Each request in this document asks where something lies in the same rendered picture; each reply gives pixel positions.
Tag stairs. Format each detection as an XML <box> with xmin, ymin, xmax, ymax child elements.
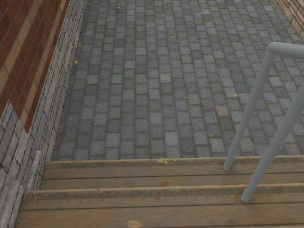
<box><xmin>14</xmin><ymin>155</ymin><xmax>304</xmax><ymax>228</ymax></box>

